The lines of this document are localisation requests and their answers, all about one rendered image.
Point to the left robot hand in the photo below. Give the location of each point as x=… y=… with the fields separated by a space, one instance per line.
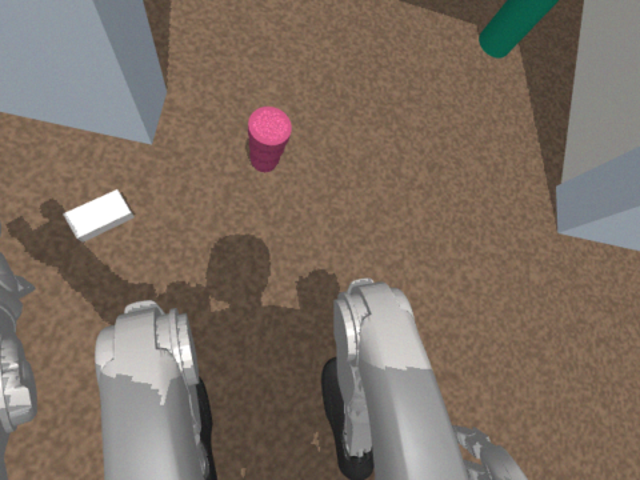
x=24 y=286

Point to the right robot hand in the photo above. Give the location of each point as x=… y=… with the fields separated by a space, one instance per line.
x=497 y=463

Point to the right robot foot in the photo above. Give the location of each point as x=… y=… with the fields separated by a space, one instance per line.
x=352 y=467

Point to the left robot foot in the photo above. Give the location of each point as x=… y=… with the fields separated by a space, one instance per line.
x=206 y=429

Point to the left robot arm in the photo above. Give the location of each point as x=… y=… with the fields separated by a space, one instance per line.
x=18 y=394

